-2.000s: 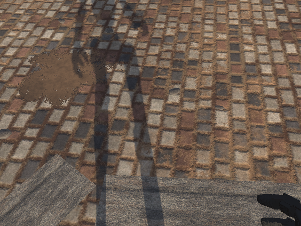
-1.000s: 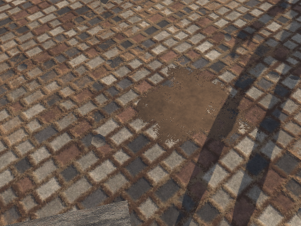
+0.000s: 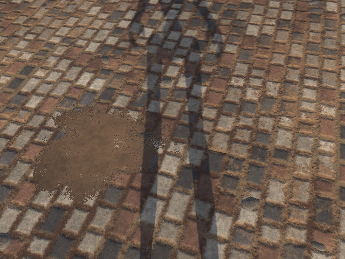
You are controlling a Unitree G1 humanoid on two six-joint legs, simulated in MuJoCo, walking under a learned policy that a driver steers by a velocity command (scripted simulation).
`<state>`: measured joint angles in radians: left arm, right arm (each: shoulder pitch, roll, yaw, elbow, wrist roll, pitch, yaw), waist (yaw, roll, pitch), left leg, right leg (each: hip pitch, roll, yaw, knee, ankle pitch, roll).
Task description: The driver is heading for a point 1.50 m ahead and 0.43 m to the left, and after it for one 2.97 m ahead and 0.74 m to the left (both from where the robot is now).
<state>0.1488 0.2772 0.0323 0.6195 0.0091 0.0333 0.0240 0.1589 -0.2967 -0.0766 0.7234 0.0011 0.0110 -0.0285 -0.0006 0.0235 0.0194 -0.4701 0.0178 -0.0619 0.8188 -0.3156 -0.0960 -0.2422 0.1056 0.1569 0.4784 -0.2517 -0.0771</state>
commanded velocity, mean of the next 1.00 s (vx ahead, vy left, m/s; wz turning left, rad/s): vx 0.71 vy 0.00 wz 0.46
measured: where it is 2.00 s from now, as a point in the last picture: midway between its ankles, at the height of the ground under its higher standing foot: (98, 123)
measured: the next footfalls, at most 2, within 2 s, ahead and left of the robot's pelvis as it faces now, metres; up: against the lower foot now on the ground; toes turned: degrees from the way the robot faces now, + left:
left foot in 0.12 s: +0.05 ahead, +0.15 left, +0.00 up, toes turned -4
right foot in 0.46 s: +0.23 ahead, -0.11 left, +0.00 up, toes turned +19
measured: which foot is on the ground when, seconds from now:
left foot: up 0.00-0.10, down 0.12-0.46, up 0.48-0.88, down 0.90-1.00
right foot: down 0.00-0.16, up 0.18-0.44, down 0.46-0.90, up 0.92-1.00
